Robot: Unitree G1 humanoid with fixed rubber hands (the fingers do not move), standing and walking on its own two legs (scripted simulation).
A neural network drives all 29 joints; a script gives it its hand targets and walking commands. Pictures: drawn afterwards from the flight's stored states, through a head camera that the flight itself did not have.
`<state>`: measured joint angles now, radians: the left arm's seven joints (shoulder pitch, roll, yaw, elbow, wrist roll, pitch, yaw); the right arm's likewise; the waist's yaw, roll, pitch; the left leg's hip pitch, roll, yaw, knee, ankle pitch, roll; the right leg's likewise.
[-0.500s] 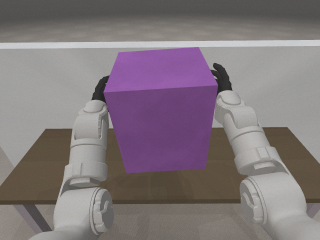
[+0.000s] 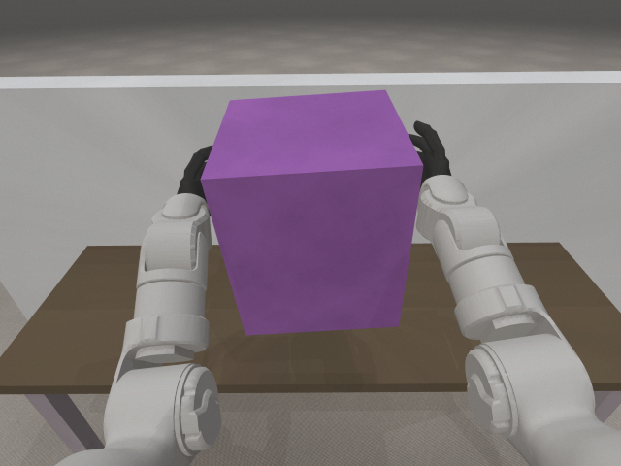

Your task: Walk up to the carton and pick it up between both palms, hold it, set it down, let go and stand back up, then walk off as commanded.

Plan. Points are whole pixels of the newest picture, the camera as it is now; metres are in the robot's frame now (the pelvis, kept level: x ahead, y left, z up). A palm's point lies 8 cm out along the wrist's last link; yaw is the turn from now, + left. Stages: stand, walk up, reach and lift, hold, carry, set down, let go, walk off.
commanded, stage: hold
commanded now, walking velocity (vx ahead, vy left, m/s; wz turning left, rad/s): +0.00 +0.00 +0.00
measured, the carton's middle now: (314, 214) +0.40 +0.01 +0.20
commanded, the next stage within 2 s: set down in 0.18 s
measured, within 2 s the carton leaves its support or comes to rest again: neither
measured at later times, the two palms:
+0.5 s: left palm (194, 196) +0.39 +0.16 +0.23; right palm (429, 174) +0.40 -0.14 +0.25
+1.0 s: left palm (203, 211) +0.42 +0.17 +0.19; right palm (415, 188) +0.43 -0.13 +0.22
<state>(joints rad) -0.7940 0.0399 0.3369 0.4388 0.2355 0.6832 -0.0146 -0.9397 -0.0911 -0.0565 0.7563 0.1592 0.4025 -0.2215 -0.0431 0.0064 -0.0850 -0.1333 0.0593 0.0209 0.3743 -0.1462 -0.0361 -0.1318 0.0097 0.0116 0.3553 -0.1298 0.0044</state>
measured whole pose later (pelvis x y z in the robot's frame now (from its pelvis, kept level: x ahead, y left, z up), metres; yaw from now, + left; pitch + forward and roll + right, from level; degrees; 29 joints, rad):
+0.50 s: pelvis +0.01 +0.00 +0.00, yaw +0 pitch -5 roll +0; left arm -0.79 0.03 0.38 0.44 0.25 0.55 -0.03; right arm -0.94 -0.04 -0.16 0.76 0.10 0.25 -0.19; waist -0.04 0.00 -0.06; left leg -0.12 0.06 0.02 0.37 -0.15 -0.03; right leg -0.12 0.01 0.01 0.36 -0.14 0.00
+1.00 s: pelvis +0.03 +0.00 +0.00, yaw +0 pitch -5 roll +0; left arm -0.72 0.02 0.35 0.44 0.27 0.45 -0.04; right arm -0.86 -0.03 -0.11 0.76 0.08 0.10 -0.19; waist -0.04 -0.01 0.00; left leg -0.07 0.06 0.02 0.34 -0.18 -0.04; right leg -0.08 0.01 0.01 0.34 -0.17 0.00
